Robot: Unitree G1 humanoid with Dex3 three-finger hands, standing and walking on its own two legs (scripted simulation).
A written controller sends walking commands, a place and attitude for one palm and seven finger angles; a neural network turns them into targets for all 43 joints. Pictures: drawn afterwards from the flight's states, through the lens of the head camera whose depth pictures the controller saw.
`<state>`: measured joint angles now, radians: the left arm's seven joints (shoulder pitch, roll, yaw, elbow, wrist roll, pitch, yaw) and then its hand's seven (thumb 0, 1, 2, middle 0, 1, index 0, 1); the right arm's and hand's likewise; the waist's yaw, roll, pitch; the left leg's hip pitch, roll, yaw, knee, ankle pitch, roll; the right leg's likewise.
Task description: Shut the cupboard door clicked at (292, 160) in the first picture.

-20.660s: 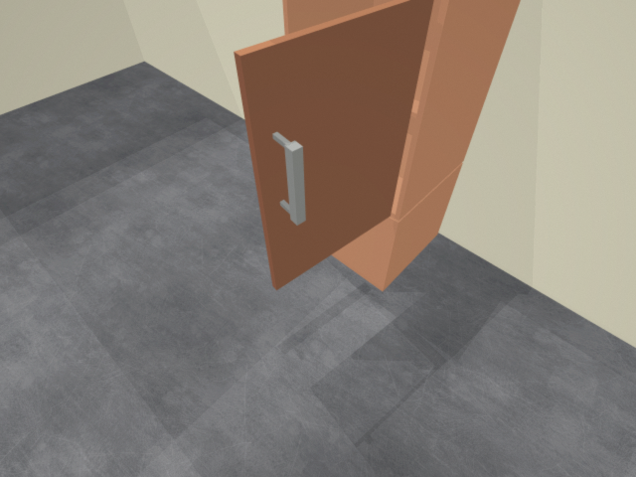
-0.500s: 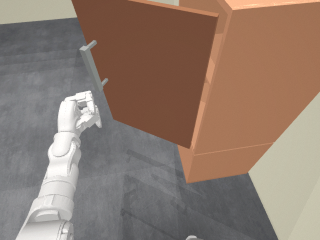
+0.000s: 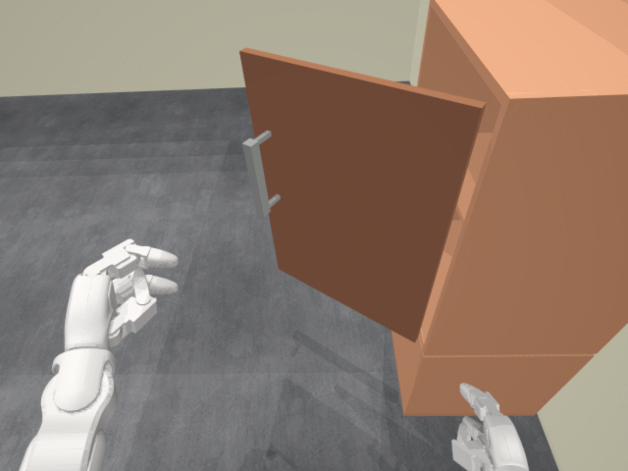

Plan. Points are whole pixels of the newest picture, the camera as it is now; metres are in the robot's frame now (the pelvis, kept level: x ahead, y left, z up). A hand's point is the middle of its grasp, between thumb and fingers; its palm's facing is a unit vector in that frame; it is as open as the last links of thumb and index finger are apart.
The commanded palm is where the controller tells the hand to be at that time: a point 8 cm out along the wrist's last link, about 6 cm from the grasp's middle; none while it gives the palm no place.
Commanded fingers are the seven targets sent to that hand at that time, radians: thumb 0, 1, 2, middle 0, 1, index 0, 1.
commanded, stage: draw the hand back to the body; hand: left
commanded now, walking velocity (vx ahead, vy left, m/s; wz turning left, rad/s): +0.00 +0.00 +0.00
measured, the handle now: (264, 174) +0.65 +0.19 +0.01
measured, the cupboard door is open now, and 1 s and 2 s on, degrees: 56 56 56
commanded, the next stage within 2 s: step back with the hand held close in 0.66 s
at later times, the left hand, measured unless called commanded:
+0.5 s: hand (53, 350) +0.18 +0.28 +0.15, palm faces +0.50 -0.77 -0.40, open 7.2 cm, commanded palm +0.13 +0.30 +0.17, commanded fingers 0.00 0.90 0.90 -0.20 -0.30 -0.20 -0.30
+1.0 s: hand (62, 347) +0.18 +0.27 +0.15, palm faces +0.43 -0.77 -0.47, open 7.4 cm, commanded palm +0.12 +0.31 +0.17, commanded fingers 0.00 0.90 0.90 -0.20 -0.30 -0.20 -0.30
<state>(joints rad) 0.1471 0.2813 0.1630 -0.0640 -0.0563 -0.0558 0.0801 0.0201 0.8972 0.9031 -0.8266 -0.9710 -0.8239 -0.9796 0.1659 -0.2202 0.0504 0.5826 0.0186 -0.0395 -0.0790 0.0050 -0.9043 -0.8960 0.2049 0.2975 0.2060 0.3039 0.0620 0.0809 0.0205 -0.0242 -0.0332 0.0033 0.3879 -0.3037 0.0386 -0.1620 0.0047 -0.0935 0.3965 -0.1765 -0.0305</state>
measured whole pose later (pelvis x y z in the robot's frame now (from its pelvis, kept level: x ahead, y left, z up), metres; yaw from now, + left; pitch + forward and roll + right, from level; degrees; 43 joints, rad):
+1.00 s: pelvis -0.02 +0.01 -0.01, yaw +0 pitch +0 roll -1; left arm 0.52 0.35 0.39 -0.39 -0.05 -0.18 0.14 0.02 0.89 0.90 -0.21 -0.30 -0.21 -0.31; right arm 0.21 -0.26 -0.02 0.60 0.02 -0.04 -0.07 0.01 -0.90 -0.90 0.21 0.30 0.21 0.30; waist 0.01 0.07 0.00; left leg -0.20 -0.04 0.02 0.52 -0.33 0.06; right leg -0.31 -0.01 -0.08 0.48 -0.17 -0.02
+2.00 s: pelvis -0.10 +0.02 -0.02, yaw +1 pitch +2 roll -3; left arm 0.52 0.42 0.50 -0.50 0.01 -0.26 0.16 0.02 0.89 0.90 -0.22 -0.30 -0.22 -0.31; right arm 0.27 -0.21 -0.02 0.59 0.00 -0.07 -0.08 0.01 -0.90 -0.90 0.21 0.30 0.21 0.30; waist -0.02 0.01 -0.03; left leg -0.44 -0.02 0.01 0.72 -0.30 0.07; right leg -0.42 0.07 0.03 0.75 -0.26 0.01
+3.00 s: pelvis -0.33 +0.04 -0.01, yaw +0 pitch -3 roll -3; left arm 0.51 0.42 0.43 -0.42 -0.03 -0.18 0.17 0.02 0.89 0.90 -0.22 -0.30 -0.22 -0.31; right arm 0.28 -0.21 0.01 0.64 0.00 -0.10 -0.11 0.01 -0.90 -0.90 0.21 0.30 0.21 0.30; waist -0.04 0.02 -0.05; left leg -0.39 0.01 -0.03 0.48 -0.16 0.01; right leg -0.24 0.06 0.04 0.53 -0.39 0.00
